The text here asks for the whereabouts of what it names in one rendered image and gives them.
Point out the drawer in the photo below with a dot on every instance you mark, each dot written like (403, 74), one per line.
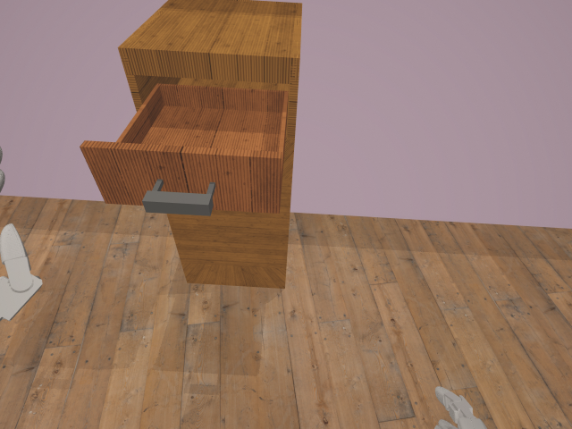
(189, 136)

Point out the right robot hand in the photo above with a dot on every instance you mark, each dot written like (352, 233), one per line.
(460, 411)

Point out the handle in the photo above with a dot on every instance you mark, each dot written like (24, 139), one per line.
(163, 202)

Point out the cabinet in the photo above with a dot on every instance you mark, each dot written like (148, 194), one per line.
(227, 44)

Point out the left robot hand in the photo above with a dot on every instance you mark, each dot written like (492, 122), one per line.
(21, 286)

